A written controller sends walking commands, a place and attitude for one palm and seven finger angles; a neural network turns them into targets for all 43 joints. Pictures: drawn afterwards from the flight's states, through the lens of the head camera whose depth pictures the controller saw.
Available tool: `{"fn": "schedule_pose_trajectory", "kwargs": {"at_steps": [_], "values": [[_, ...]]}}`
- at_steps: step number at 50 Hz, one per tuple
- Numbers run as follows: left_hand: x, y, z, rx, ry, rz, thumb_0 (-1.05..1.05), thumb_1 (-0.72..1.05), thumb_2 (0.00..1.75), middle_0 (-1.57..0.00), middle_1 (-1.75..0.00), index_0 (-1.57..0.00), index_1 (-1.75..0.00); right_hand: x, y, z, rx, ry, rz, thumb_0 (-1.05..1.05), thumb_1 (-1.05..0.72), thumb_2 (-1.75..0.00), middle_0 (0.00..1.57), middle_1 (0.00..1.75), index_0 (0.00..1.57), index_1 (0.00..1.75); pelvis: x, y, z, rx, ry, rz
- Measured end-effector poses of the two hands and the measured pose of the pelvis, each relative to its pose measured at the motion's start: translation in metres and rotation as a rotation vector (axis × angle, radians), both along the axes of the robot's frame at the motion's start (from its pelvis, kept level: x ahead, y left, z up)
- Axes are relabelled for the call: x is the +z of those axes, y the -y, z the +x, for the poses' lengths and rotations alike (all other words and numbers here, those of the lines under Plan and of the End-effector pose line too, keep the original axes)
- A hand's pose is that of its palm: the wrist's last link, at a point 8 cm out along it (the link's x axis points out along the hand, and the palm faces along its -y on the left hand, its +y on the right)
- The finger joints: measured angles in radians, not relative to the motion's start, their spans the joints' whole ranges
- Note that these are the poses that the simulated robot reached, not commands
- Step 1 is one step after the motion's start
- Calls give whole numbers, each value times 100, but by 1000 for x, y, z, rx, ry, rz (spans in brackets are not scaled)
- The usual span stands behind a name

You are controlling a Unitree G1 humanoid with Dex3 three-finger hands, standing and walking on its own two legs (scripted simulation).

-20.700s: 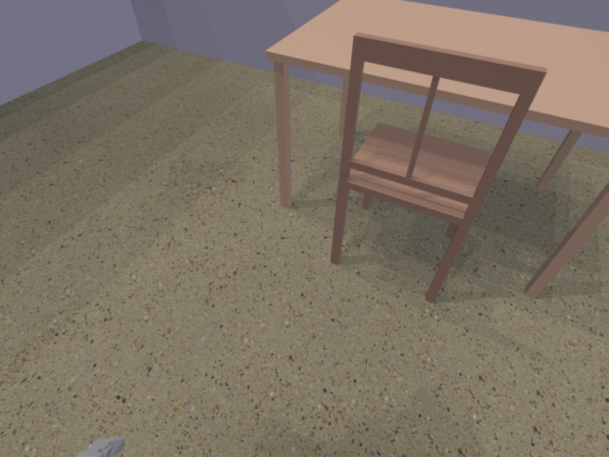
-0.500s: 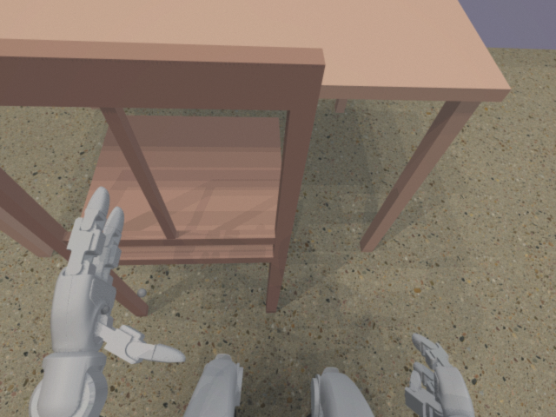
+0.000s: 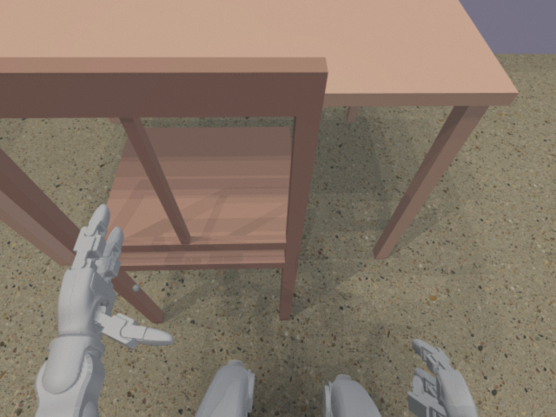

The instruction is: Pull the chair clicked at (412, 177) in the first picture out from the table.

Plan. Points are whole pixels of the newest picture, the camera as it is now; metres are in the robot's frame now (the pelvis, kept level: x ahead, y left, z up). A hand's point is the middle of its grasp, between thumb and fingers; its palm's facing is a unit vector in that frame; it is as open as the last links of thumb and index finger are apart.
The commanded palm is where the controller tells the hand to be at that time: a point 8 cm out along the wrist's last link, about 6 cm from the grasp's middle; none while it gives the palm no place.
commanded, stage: aim the fingers beside a spindle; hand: left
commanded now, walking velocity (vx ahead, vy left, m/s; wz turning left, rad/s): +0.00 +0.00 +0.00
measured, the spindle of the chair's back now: (163, 192) +0.42 +0.20 +0.05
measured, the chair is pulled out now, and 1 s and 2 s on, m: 0.00 0.00 0.00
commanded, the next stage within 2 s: push the fingers through the gap in 0.48 s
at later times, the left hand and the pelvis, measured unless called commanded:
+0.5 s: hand (192, 318) +0.25 +0.14 -0.01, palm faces -0.02 -1.00 +0.08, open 16.9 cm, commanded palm +0.26 +0.22 +0.04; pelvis +0.00 +0.00 -0.01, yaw -1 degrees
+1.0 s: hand (161, 257) +0.32 +0.18 +0.04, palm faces +0.14 -0.99 -0.06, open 16.8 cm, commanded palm +0.30 +0.22 +0.04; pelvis +0.01 -0.01 +0.00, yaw -1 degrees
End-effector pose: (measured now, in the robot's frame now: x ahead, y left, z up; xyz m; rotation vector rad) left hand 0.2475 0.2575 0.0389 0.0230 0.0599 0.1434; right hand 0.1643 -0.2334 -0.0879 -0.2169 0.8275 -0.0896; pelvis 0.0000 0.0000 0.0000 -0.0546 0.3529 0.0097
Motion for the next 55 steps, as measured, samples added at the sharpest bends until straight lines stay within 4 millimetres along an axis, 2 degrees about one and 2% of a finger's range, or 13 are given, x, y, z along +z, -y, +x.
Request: {"fn": "schedule_pose_trajectory", "kwargs": {"at_steps": [4, 7, 12, 14, 18, 23, 27, 32, 36, 40, 44, 51, 55], "values": [[-61, 43, -11, -140, -220, -128, -1, -49, 30, -5, -8, -5, -8, 3, 4, 2, -9, 31, -49, 1, -90, -90, 20, 30, 21, 30, -5, -3, 0, -7, -21, 0], [-44, 65, -12, -192, -109, -117, -2, -49, 30, -5, -8, -5, -8, 7, 8, 0, -30, 39, -94, 1, -90, -90, 20, 30, 21, 30, -8, -3, 0, -20, -22, 3], [43, 34, -1, -81, 240, 59, -2, -49, 30, -7, -8, -6, -8, 11, 3, -3, -32, 9, -68, 1, -90, -90, 20, 30, 20, 30, 0, -1, 3, -13, -4, 0], [52, 13, 4, -15, 262, 114, -2, -49, 30, -7, -8, -6, -8, 7, -1, -2, -12, -5, -37, 1, -90, -90, 20, 30, 20, 30, 1, -1, 3, -9, -6, -4], [5, 2, 9, -7, 7, 18, -1, -49, 30, -6, -8, -6, -8, 1, -6, 0, 2, -10, 9, 1, -90, -90, 20, 30, 21, 30, 1, -4, 1, -4, 0, -2], [-60, 52, -12, -150, -223, -125, -1, -49, 30, -5, -8, -5, -8, 5, -1, 1, -11, 23, -44, 1, -90, -90, 20, 30, 21, 30, -4, -5, 1, -15, -24, 3], [-15, 63, -10, -157, 0, -66, -2, -49, 30, -6, -8, -6, -8, 9, 4, -1, -29, 21, -85, 1, -90, -90, 20, 30, 21, 30, -4, -2, 2, -19, -14, 6], [49, 20, 9, -23, 270, 115, -2, -49, 30, -7, -8, -6, -8, 4, 1, -1, 2, -10, -45, 1, -90, -90, 20, 30, 20, 30, -1, 1, 2, -3, -10, -3], [12, 9, 25, -21, 37, 42, -1, -49, 30, -6, -8, -6, -8, -1, -1, -2, 5, -27, -4, 1, -90, -90, 20, 30, 21, 30, 2, 0, 1, 1, -2, -2], [-31, 40, 23, -131, -183, -60, -1, -49, 30, -5, -8, -5, -8, 6, 4, -4, -21, -15, -30, 1, -90, -90, 20, 30, 21, 30, 6, 0, 3, -7, -6, 4], [-15, 56, 32, -142, -42, -44, -2, -49, 30, -6, -8, -6, -8, 12, 14, -8, -42, -13, -85, 1, -90, -90, 20, 30, 21, 30, 6, 3, 6, -21, -15, 10], [5, 18, 47, 6, 127, 58, -2, -49, 30, -7, -8, -7, -9, -1, 22, -13, -15, -77, -82, 1, -90, -90, 20, 30, 21, 30, -1, 7, 5, -11, -26, 5], [1, 17, 60, -49, 67, 43, -1, -49, 30, -6, -8, -6, -8, -7, 21, -13, -19, -92, -66, 1, -90, -90, 20, 30, 21, 30, 0, 6, 4, -7, -26, 1]]}}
